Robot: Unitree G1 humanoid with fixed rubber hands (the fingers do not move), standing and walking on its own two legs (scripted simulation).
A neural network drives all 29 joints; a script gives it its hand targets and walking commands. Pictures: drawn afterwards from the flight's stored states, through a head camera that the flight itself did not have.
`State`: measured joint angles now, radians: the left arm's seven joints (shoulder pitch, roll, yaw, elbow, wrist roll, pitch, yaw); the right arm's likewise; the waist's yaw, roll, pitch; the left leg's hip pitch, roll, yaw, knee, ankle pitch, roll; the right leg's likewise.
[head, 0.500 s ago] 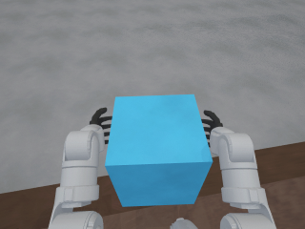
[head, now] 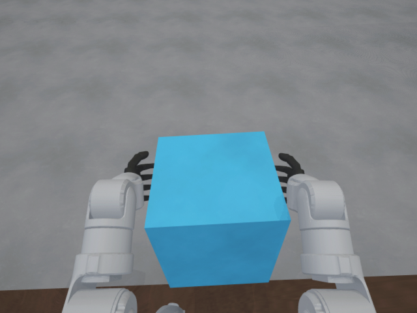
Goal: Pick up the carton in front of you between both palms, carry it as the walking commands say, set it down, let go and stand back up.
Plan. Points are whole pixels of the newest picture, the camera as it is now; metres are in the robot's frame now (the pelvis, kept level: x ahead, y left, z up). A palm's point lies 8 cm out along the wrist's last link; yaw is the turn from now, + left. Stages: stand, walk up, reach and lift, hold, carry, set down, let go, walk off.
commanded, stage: carry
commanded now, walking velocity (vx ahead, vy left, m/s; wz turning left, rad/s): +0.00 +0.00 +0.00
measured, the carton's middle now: (215, 212) +0.34 +0.02 +0.01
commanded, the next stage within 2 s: none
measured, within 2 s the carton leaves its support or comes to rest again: neither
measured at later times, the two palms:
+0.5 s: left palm (167, 109) +0.68 +0.18 +0.00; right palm (269, 118) +0.65 -0.12 +0.00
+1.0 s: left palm (183, 91) +0.94 +0.17 -0.11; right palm (258, 93) +0.95 -0.13 -0.12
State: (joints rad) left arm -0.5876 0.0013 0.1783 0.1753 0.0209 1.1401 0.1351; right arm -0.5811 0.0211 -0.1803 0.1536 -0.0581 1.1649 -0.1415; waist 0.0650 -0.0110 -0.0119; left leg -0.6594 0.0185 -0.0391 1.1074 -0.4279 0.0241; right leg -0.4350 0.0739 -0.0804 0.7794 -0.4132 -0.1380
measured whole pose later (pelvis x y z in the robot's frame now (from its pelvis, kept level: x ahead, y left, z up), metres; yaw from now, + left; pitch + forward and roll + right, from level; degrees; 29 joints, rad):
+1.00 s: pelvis +0.58 +0.01 -0.18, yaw +0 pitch +6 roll +1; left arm -0.58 -0.03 0.22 0.08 0.06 1.14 0.13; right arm -0.62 0.01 -0.18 0.12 -0.03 1.15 -0.15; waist 0.03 0.02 0.06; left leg -0.52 0.00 -0.04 0.95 -0.45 -0.03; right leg -0.46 0.07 -0.07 0.54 -0.18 -0.11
